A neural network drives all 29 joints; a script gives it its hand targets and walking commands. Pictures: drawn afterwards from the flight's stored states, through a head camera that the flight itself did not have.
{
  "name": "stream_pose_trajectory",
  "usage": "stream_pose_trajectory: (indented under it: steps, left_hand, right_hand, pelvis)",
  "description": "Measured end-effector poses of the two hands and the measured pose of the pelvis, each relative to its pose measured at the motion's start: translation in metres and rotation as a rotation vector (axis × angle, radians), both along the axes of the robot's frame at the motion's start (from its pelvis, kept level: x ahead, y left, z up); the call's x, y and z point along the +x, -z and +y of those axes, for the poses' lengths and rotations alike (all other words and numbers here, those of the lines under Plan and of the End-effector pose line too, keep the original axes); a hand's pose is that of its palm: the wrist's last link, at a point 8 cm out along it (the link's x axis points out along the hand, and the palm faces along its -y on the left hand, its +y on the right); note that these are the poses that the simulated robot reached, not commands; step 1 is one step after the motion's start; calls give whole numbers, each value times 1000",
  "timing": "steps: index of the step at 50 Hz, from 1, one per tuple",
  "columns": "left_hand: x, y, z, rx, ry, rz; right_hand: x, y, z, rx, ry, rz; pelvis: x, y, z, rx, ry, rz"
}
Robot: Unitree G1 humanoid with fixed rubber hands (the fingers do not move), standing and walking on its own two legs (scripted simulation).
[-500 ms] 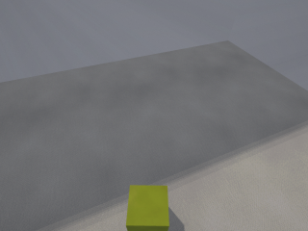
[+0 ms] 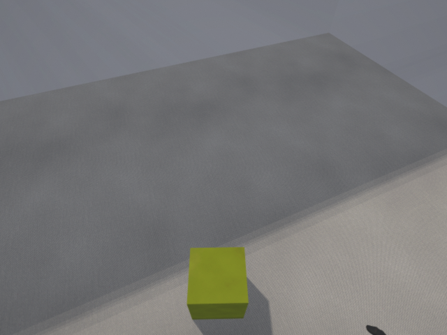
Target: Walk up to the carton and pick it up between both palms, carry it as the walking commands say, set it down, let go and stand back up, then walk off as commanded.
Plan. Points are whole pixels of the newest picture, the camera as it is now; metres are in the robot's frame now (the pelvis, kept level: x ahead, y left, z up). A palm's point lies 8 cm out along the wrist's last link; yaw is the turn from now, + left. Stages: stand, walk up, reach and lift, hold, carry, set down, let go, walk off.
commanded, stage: walk up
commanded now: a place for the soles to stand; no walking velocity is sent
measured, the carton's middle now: (217, 284) +0.42 +0.02 -0.65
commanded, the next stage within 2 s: reach and lift in 0.54 s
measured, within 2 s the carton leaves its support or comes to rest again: neither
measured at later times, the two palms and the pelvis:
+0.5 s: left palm out of the picture +0.07 +0.31 -0.11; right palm out of the picture +0.09 -0.32 -0.11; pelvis +0.00 -0.01 -0.01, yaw -1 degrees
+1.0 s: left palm out of the picture +0.15 +0.25 -0.15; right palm (374, 329) +0.18 -0.29 -0.14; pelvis +0.00 -0.01 -0.04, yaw -2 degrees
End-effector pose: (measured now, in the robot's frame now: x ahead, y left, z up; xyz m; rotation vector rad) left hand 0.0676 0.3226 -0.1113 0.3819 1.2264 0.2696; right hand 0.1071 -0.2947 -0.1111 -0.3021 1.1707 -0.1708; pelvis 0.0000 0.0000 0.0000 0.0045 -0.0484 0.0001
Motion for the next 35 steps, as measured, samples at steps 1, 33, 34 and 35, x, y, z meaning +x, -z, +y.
stream_pose_trajectory:
  steps: [1, 33, 34, 35]
  left_hand:
    - [-2, 1, -1, -2, 2, 3]
    - [28, 2, -9, -20, -8, -103]
    - [40, 1, -9, -30, -17, -138]
    - [52, -1, -11, -42, -19, -168]
  right_hand:
    - [0, 0, 0, 3, 2, -6]
    - [1, 2, -14, -16, -3, -52]
    - [9, 2, -9, -11, -12, -60]
    - [17, 2, -4, -4, -19, -66]
  pelvis:
    - [-1, 0, 0, 0, 2, -1]
    - [-3, 17, -4, -6, 33, 29]
    - [-4, 19, -4, -6, 37, 29]
    - [-5, 21, -4, -8, 39, 29]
